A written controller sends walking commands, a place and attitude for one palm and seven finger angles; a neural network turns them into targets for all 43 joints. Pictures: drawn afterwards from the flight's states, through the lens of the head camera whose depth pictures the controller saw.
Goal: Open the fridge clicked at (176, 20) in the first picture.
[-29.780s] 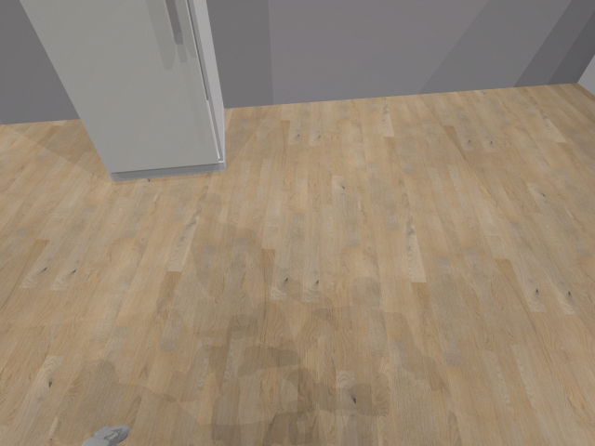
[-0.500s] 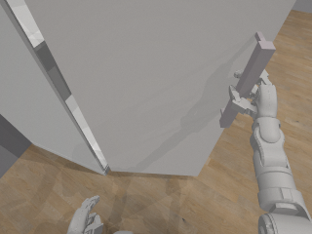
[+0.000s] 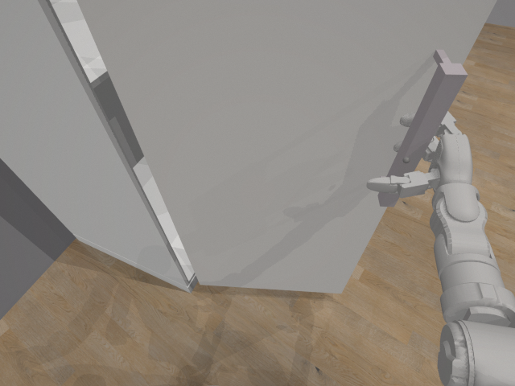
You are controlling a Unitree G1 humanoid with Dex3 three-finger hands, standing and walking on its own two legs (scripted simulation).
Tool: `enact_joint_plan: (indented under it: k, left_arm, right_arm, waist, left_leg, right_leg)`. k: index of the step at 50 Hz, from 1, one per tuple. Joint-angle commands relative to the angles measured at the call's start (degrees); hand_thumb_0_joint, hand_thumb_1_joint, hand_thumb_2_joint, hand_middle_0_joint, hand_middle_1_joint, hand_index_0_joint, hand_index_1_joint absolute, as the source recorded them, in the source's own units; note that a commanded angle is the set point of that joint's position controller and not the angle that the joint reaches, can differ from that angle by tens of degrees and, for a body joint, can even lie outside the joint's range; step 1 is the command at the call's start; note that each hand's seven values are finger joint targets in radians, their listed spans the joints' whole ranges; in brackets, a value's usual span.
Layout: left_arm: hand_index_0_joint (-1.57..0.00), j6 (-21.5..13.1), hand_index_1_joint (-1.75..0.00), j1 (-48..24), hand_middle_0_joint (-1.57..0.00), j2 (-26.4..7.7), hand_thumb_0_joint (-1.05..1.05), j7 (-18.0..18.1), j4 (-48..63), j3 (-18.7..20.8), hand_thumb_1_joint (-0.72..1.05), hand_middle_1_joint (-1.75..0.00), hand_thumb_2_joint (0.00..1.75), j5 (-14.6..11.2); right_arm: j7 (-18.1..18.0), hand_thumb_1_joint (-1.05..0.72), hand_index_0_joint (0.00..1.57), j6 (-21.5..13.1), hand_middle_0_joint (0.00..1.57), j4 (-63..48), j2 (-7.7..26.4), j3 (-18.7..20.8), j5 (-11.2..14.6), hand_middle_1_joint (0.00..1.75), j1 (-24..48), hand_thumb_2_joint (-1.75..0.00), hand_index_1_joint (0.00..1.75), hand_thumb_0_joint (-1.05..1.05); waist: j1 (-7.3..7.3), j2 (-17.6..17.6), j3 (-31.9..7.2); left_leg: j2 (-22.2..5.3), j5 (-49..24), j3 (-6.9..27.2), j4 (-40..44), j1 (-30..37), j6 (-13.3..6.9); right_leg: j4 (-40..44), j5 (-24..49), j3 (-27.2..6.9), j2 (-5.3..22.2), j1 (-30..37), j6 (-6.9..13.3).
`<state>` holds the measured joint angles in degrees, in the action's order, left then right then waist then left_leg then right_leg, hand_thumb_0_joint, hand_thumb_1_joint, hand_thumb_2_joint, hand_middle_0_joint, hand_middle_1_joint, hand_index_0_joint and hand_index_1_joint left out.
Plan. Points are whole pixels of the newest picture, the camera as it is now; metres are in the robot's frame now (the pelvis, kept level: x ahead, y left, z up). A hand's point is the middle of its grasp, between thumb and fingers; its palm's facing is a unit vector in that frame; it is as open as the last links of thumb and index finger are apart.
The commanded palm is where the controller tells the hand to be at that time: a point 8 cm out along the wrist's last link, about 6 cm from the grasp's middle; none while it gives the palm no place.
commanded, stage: loosen the grip on the handle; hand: right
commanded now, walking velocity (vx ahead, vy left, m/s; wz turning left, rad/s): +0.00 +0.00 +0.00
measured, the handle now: (408, 140) +0.50 -0.17 +0.12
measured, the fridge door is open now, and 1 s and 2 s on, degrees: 70 70 70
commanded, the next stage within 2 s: slip the hand off the handle in 0.20 s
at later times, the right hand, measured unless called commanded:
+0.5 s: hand (435, 155) +0.46 -0.20 +0.13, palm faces +0.09 +0.98 -0.15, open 14.6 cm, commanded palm +0.42 -0.25 +0.13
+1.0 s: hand (470, 169) +0.43 -0.24 +0.13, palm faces +0.08 +0.98 -0.16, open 14.7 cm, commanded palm +0.39 -0.28 +0.13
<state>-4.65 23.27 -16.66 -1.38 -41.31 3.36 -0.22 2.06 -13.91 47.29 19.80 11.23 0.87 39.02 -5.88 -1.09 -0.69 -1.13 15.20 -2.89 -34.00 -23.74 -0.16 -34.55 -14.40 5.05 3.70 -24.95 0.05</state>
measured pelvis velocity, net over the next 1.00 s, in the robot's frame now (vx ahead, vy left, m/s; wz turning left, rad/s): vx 0.02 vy -0.01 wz -0.01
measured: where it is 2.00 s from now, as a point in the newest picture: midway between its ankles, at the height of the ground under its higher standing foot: outside the picture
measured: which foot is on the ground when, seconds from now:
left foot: down 0.00-1.00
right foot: down 0.00-1.00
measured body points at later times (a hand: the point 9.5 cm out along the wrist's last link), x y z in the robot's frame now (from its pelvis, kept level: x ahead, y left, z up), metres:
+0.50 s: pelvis +0.02 -0.01 +0.00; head +0.07 -0.01 +0.45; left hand +0.10 +0.26 -0.11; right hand +0.45 -0.25 +0.14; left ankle +0.02 +0.12 -0.73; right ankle +0.03 -0.12 -0.73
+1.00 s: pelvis +0.02 -0.01 +0.00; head +0.06 -0.02 +0.45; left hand +0.11 +0.25 -0.11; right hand +0.42 -0.29 +0.14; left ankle +0.02 +0.12 -0.73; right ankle +0.03 -0.12 -0.73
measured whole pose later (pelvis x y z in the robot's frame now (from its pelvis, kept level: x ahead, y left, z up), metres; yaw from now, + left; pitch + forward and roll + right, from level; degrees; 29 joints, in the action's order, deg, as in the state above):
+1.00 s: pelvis +0.02 -0.01 +0.00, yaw -1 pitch +6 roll +1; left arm -2.4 18.6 -14.1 1.4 -38.7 0.4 -1.8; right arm 12.2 -13.1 39.0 24.8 16.6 5.9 30.7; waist -3.1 0.4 -2.5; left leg -1.7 17.5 -3.5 -34.4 -22.3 0.9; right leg -37.3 -17.8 4.2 3.1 -25.1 0.7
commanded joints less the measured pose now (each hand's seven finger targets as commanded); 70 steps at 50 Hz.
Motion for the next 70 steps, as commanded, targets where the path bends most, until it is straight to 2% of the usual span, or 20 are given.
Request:
enact_joint_plan:
  k: [1,4,7,11,14,15,17,19,21,26,31,36,37,39,42,44,48,54,57,70]
  left_arm:
    - [-0.20,-2.3,-0.30,0.2,-0.20,-8.6,0.00,1.3,5.1,2.3,0.90,-0.30,0.90,-0.3]
    - [-0.20,-2.1,-0.30,-0.5,-0.20,-6.8,0.00,1.2,5.0,1.9,0.90,-0.30,0.90,-0.5]
    - [-0.20,-1.9,-0.30,0.0,-0.20,-7.4,0.00,1.2,5.1,2.3,0.90,-0.30,0.90,-0.5]
    - [-0.20,-1.3,-0.30,-0.4,-0.20,-7.6,0.00,1.2,5.7,2.1,0.90,-0.30,0.90,-0.8]
    - [-0.20,-1.1,-0.30,-0.9,-0.20,-6.8,0.00,1.1,6.1,2.0,0.90,-0.30,0.90,-0.8]
    - [-0.20,-0.8,-0.30,-0.5,-0.20,-7.6,0.00,1.6,4.9,1.8,0.90,-0.30,0.90,-0.8]
    - [-0.20,-0.7,-0.30,-0.2,-0.20,-7.0,0.00,1.9,4.9,1.7,0.90,-0.30,0.90,-0.6]
    - [-0.20,-0.8,-0.30,-0.9,-0.20,-6.7,0.00,2.0,5.0,1.5,0.90,-0.30,0.90,-0.7]
    - [-0.20,-0.5,-0.30,-0.7,-0.20,-7.2,0.00,2.3,5.3,1.6,0.90,-0.30,0.90,-0.6]
    - [-0.20,-0.1,-0.30,-1.7,-0.20,-6.6,0.00,2.3,6.9,1.4,0.90,-0.30,0.90,-1.2]
    - [-0.20,0.2,-0.30,-2.5,-0.20,-7.0,0.00,2.9,7.5,1.4,0.90,-0.30,0.90,-1.5]
    - [-0.20,0.0,-0.30,-3.1,-0.20,-7.0,0.00,3.4,7.4,1.0,0.90,-0.30,0.90,-1.7]
    - [-0.20,0.0,-0.30,-2.8,-0.20,-7.4,0.00,3.5,6.8,1.1,0.90,-0.30,0.90,-1.4]
    - [-0.20,-0.1,-0.30,-3.2,-0.20,-7.0,0.00,3.4,6.9,0.8,0.90,-0.30,0.90,-1.5]
    - [-0.20,0.1,-0.30,-3.2,-0.20,-7.7,0.00,3.9,6.8,0.7,0.90,-0.30,0.90,-1.4]
    - [-0.20,0.2,-0.30,-3.4,-0.20,-7.5,0.00,4.0,6.8,0.3,0.90,-0.30,0.90,-1.5]
    - [-0.20,-0.3,-0.30,-4.2,-0.20,-6.9,0.00,3.4,9.2,0.5,0.90,-0.30,0.90,-1.8]
    - [-0.20,-0.6,-0.30,-6.4,-0.20,-6.9,0.00,3.7,10.4,0.2,0.90,-0.30,0.90,-2.2]
    - [-0.20,-1.2,-0.30,-7.6,-0.20,-6.7,0.00,4.1,10.5,0.0,0.90,-0.30,0.90,-1.9]
    - [-0.20,-3.5,-0.30,-13.0,-0.20,-6.2,0.00,5.6,11.3,-1.0,0.90,-0.30,0.90,-2.5]
  right_arm:
    - [-1.5,0.55,0.32,-4.9,0.32,-13.0,20.6,9.2,0.6,1.23,29.9,-0.20,1.23,0.00]
    - [-0.5,0.55,0.28,-6.1,0.28,-12.0,13.8,3.6,0.3,1.18,28.3,-0.20,1.18,0.00]
    - [0.4,0.55,0.25,-6.5,0.25,-13.0,15.4,5.7,1.3,1.15,23.5,-0.20,1.15,0.00]
    - [2.0,0.55,0.25,-4.9,0.25,-10.8,15.1,6.5,2.7,1.15,18.4,-0.20,1.15,0.00]
    - [2.1,0.55,0.25,-5.0,0.25,-15.9,12.7,4.9,3.0,1.15,19.5,-0.20,1.15,0.00]
    - [1.5,0.55,0.25,-5.2,0.25,-16.1,18.2,7.7,2.3,1.15,26.6,-0.20,1.15,0.00]
    - [1.3,0.55,0.25,-5.5,0.25,-16.5,17.9,7.2,1.5,1.15,27.0,-0.20,1.15,0.00]
    - [2.2,0.55,0.25,-5.1,0.25,-14.2,14.4,5.2,2.1,1.15,24.0,-0.20,1.15,0.00]
    - [2.7,0.55,0.25,-5.1,0.25,-14.3,18.8,9.3,2.5,1.15,20.9,-0.20,1.15,0.00]
    - [5.2,0.55,0.25,-4.2,0.25,-18.6,14.5,5.7,3.2,1.15,17.5,-0.20,1.15,0.00]
    - [6.7,0.55,0.25,-2.7,0.25,-20.6,15.7,6.8,4.2,1.15,16.2,-0.20,1.15,0.00]
    - [7.7,0.55,0.25,-2.6,0.25,-21.8,14.6,5.0,4.5,1.15,18.6,-0.20,1.15,0.00]
    - [7.5,0.55,0.25,-2.9,0.25,-22.3,17.4,7.1,4.3,1.15,19.8,-0.20,1.15,0.00]
    - [8.0,0.55,0.25,-3.0,0.25,-21.7,14.9,4.9,4.4,1.15,19.7,-0.20,1.15,0.00]
    - [8.5,0.55,0.25,-2.8,0.25,-19.2,20.1,9.2,4.7,1.15,18.6,-0.20,1.15,0.00]
    - [9.3,0.55,0.25,-2.6,0.25,-16.3,19.6,9.0,4.9,1.15,18.8,-0.20,1.15,0.00]
    - [10.5,0.55,0.25,-3.3,0.25,-22.6,14.9,5.8,6.0,1.15,10.9,-0.20,1.15,0.00]
    - [9.7,0.55,0.25,-1.6,0.25,-26.3,16.0,8.3,7.3,1.15,6.4,-0.20,1.15,0.00]
    - [8.7,0.55,0.25,-2.3,0.25,-31.7,18.3,9.8,6.8,1.15,6.5,-0.20,1.15,0.00]
    - [10.7,0.55,0.25,0.7,0.25,-38.5,14.3,8.2,9.9,1.15,-5.7,-0.20,1.15,0.00]
  waist:
    - [0.58,-1.8,-17.2]
    - [0.38,2.4,-17.1]
    - [1.51,2.0,-19.8]
    - [1.88,-2.2,-16.6]
    - [1.89,-0.3,-18.9]
    - [0.34,0.0,-18.4]
    - [0.64,1.3,-19.7]
    - [0.70,1.2,-18.6]
    - [2.14,1.3,-20.4]
    - [1.98,3.5,-21.3]
    - [2.11,4.1,-19.8]
    - [1.09,5.1,-18.4]
    - [1.52,6.3,-19.7]
    - [1.12,6.4,-19.3]
    - [1.78,4.6,-19.6]
    - [1.68,3.5,-17.0]
    - [3.23,6.2,-21.6]
    - [3.82,2.5,-16.2]
    - [4.24,5.6,-17.4]
    - [4.58,2.6,-11.4]
  left_leg:
    - [2.4,-1.2,4.2,7.3,6.2,-0.4]
    - [2.2,-3.7,4.8,7.1,7.0,-0.6]
    - [2.3,-8.7,4.2,6.2,8.9,-0.8]
    - [2.0,-9.9,4.2,6.3,8.9,-0.3]
    - [2.3,-13.0,3.3,5.0,8.9,-0.3]
    - [2.4,-12.5,3.3,5.2,7.5,-0.1]
    - [2.6,-13.1,3.3,4.6,7.7,-0.1]
    - [2.7,-13.8,2.6,4.1,6.6,-0.4]
    - [2.8,-16.7,2.6,3.3,8.4,-0.6]
    - [3.1,-20.3,1.6,2.1,7.7,-0.8]
    - [3.2,-19.2,1.1,2.1,6.7,-0.9]
    - [3.4,-15.4,0.7,2.3,3.8,-0.9]
    - [3.3,-15.2,0.7,2.2,4.0,-1.0]
    - [3.3,-13.9,0.4,2.1,3.0,-1.1]
    - [3.1,-13.7,0.8,2.2,4.4,-1.0]
    - [3.1,-11.9,0.6,2.5,4.1,-1.0]
    - [3.3,-14.0,0.4,1.6,5.7,-1.1]
    - [3.1,-10.2,0.7,2.7,6.6,-0.9]
    - [3.0,-10.3,1.2,2.7,7.7,-1.0]
    - [2.3,-5.3,1.4,4.5,6.9,-0.4]
  right_leg:
    - [4.6,-0.6,-2.5,-3.6,6.5,2.3]
    - [4.4,0.6,-1.9,-3.7,7.0,2.1]
    - [4.2,4.5,-2.0,-3.8,8.2,2.0]
    - [4.0,4.5,-1.7,-4.0,5.8,2.1]
    - [3.7,7.6,-2.0,-3.8,8.3,1.9]
    - [3.3,7.2,-2.3,-3.6,8.5,2.0]
    - [3.1,8.5,-2.6,-3.7,9.3,2.0]
    - [2.5,9.4,-2.8,-3.6,9.7,1.7]
    - [2.1,12.7,-2.8,-3.7,10.2,1.8]
    - [1.1,19.8,-3.5,-3.1,13.3,1.4]
    - [1.0,20.5,-4.0,-2.8,13.5,1.1]
    - [0.9,18.2,-4.9,-2.6,14.2,0.8]
    - [1.1,18.2,-5.4,-2.4,14.4,0.4]
    - [1.2,17.7,-5.6,-2.3,15.0,0.3]
    - [1.4,15.3,-5.3,-2.6,12.6,0.5]
    - [1.9,12.4,-5.2,-2.6,10.5,0.6]
    - [1.4,16.7,-5.2,-2.4,13.9,0.4]
    - [2.8,8.8,-4.6,-2.8,9.2,0.8]
    - [2.8,8.7,-4.5,-3.0,10.0,0.8]
    - [3.8,3.0,-4.3,-3.2,9.4,0.9]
